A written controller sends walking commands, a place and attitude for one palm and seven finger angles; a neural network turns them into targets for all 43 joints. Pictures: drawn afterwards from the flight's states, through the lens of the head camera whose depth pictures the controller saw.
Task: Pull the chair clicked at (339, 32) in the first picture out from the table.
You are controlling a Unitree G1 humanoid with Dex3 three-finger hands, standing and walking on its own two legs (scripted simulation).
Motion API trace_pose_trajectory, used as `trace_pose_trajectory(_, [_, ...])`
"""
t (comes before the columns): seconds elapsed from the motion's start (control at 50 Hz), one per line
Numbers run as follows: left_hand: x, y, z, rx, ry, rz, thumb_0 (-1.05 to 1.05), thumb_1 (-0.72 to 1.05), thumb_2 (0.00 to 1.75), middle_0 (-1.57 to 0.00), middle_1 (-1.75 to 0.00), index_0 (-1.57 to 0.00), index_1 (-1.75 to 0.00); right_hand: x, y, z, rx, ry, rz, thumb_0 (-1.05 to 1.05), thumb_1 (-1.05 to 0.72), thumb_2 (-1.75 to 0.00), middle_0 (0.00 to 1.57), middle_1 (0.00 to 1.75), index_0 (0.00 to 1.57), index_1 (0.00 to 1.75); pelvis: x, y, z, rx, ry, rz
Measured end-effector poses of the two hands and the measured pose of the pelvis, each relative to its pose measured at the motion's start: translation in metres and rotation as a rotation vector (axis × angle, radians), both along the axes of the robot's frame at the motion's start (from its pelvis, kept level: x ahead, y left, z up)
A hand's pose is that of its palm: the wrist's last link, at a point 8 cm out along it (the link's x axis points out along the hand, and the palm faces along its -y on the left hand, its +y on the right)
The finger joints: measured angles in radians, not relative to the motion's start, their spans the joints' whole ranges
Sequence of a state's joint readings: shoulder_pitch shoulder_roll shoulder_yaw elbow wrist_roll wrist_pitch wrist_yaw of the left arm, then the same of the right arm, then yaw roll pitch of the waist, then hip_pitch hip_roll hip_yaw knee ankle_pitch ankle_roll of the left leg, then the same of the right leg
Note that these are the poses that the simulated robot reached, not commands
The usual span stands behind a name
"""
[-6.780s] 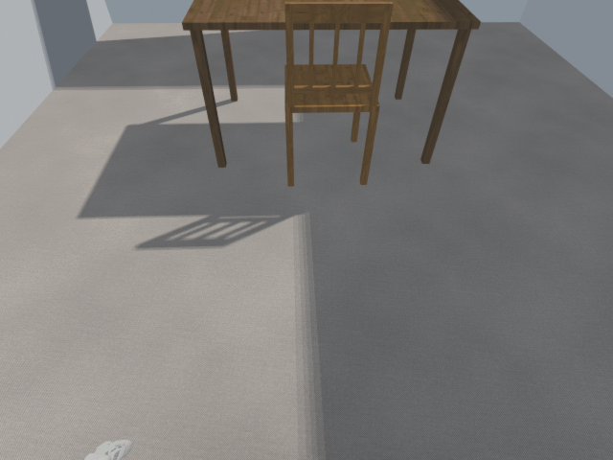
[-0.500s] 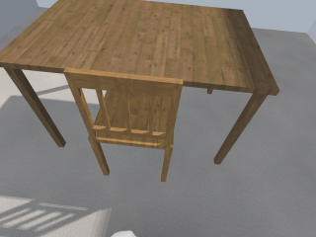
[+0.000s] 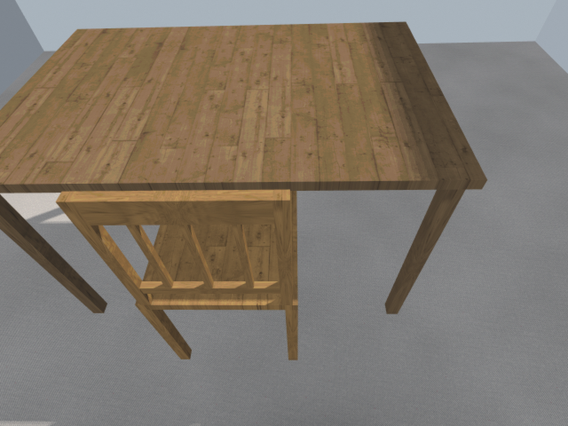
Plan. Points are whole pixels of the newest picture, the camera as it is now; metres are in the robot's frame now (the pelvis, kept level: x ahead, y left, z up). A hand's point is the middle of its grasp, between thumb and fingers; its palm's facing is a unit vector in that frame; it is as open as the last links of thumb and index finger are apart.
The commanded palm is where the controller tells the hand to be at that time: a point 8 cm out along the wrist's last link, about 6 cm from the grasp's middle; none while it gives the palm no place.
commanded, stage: come to a stop and stand still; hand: left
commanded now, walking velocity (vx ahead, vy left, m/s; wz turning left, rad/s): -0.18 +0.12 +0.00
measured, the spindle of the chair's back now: (198, 256) +0.45 +0.19 -0.12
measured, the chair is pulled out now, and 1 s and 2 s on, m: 0.00 0.00 0.00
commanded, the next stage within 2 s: look again from close up in 1.06 s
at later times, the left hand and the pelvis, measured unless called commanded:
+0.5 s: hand out of the picture -0.06 +0.22 -0.17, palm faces +0.03 -0.98 -0.19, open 7.3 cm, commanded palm none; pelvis -0.04 +0.04 +0.01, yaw -1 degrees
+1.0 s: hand out of the picture -0.05 +0.16 -0.17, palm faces +0.02 -0.98 -0.19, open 7.3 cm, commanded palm none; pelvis -0.06 -0.01 +0.00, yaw +0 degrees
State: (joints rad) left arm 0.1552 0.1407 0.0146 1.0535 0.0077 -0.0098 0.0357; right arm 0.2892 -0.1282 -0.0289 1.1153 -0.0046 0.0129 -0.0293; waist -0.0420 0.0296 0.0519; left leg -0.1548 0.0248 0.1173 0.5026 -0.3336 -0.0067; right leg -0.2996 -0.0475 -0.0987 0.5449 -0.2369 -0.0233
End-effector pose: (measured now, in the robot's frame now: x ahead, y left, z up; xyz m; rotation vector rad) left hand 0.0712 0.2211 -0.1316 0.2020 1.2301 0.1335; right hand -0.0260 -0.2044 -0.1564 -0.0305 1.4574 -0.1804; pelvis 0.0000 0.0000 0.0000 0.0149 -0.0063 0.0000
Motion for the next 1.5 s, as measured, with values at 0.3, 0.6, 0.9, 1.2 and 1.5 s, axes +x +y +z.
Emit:
trace_pose_trajectory(0.3, [-0.071, 0.050, -0.017, -0.035, 0.092, 0.080, 0.01, 0.92, 0.90, -0.20, -0.30, -0.20, -0.30, -0.002, 0.015, 0.023, -0.116, -0.100, 0.063, 0.00, -0.91, -0.90, 0.20, 0.30, 0.20, 0.30, -0.039, 0.040, 0.002, -0.016, -0.024, -0.001])
trace_pose_trajectory(0.6, [-0.146, 0.032, -0.008, -0.039, 0.282, 0.075, 0.01, 0.91, 0.90, -0.20, -0.30, -0.20, -0.30, -0.042, 0.019, 0.020, -0.073, -0.027, 0.022, 0.01, -0.92, -0.90, 0.20, 0.30, 0.20, 0.30, -0.050, 0.029, 0.008, -0.002, 0.003, -0.018])
trace_pose_trajectory(0.9, [-0.133, -0.016, -0.012, -0.041, 0.138, 0.038, 0.02, 0.93, 0.90, -0.20, -0.30, -0.20, -0.30, -0.039, -0.014, 0.007, -0.031, -0.083, 0.057, 0.01, -0.91, -0.90, 0.20, 0.30, 0.20, 0.30, -0.055, -0.006, 0.000, -0.012, -0.025, 0.001])
trace_pose_trajectory(1.2, [-0.142, -0.016, -0.009, -0.045, 0.133, 0.066, 0.01, 0.92, 0.90, -0.20, -0.30, -0.20, -0.30, -0.033, -0.021, 0.013, -0.044, -0.075, 0.092, 0.01, -0.92, -0.90, 0.20, 0.30, 0.20, 0.30, -0.057, -0.010, 0.004, -0.009, -0.025, 0.006])
trace_pose_trajectory(1.5, [-0.154, -0.006, -0.010, -0.062, 0.176, 0.075, 0.01, 0.91, 0.90, -0.20, -0.30, -0.20, -0.30, -0.033, -0.007, 0.018, -0.053, -0.055, 0.096, 0.01, -0.92, -0.90, 0.20, 0.30, 0.20, 0.30, -0.055, 0.005, 0.007, -0.013, -0.020, 0.001])
